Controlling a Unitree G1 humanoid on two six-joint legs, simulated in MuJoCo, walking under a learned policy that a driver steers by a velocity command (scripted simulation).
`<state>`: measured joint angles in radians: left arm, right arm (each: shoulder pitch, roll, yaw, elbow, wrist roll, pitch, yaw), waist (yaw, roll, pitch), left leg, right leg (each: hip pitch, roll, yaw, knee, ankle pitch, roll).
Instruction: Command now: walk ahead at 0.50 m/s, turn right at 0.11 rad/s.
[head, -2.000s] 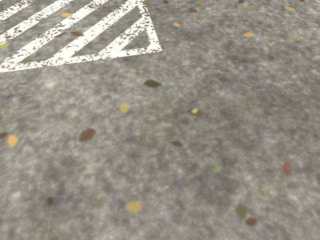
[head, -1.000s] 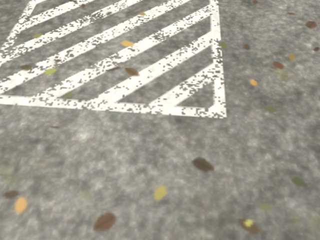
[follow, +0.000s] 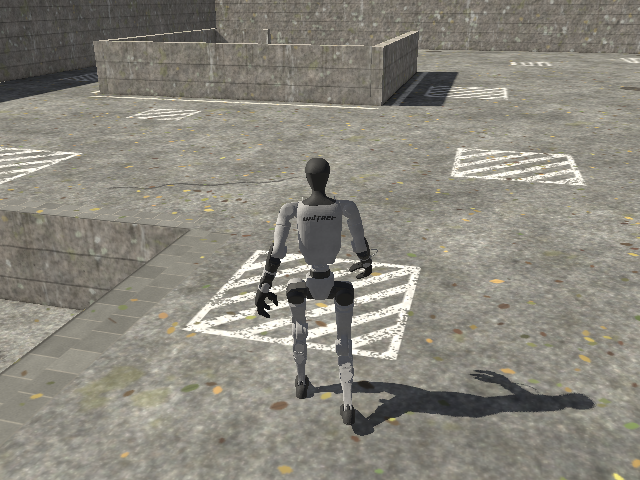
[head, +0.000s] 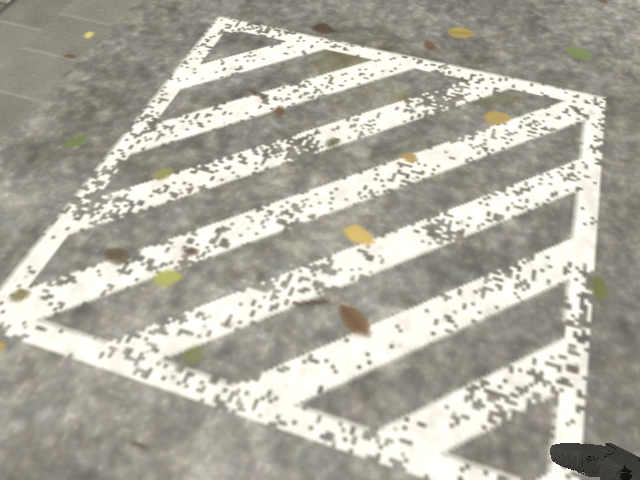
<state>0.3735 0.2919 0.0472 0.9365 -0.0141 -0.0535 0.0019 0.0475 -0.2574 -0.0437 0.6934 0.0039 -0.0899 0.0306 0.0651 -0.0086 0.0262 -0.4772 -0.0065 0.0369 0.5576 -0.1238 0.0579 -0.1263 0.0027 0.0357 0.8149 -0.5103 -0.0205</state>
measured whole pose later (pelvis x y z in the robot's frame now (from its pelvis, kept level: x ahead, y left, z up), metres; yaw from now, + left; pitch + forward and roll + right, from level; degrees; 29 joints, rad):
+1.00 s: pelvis +0.29 -0.01 +0.01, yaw -6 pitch -1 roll +0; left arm 0.14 0.23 0.04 1.00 0.00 0.01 0.02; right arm 0.23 -0.21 -0.03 1.04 0.00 -0.02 -0.03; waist 0.00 -0.01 0.03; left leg -0.18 0.02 0.01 0.51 -0.32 -0.01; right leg -0.28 -0.01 -0.01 0.49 -0.20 0.01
